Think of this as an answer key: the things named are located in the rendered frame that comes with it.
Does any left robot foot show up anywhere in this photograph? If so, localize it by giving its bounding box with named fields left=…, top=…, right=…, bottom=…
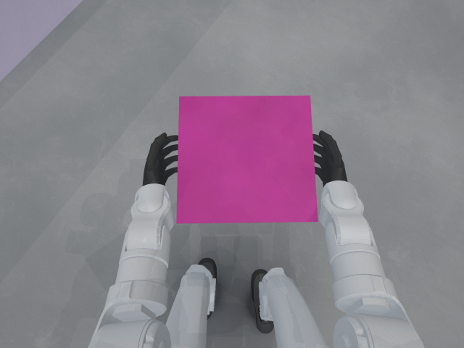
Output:
left=198, top=258, right=217, bottom=320

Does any left robot forearm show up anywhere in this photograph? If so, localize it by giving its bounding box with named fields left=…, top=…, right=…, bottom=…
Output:
left=88, top=183, right=175, bottom=348

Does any left robot hand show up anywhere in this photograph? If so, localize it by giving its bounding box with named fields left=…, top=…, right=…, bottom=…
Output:
left=143, top=133, right=178, bottom=186

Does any right robot shin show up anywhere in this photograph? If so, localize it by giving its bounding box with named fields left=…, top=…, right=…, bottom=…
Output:
left=259, top=268, right=286, bottom=321

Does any right robot upper arm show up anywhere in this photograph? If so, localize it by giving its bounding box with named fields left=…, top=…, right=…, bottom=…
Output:
left=333, top=312, right=423, bottom=348

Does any right robot forearm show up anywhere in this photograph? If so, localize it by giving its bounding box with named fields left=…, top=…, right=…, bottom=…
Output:
left=319, top=181, right=425, bottom=348

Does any left robot upper arm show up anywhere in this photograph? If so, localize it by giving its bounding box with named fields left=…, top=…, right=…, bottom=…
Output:
left=89, top=319, right=172, bottom=348

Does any carton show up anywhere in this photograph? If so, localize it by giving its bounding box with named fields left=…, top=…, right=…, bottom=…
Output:
left=176, top=96, right=318, bottom=223

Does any right robot hand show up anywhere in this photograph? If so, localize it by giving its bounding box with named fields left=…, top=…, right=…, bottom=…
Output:
left=312, top=130, right=347, bottom=187

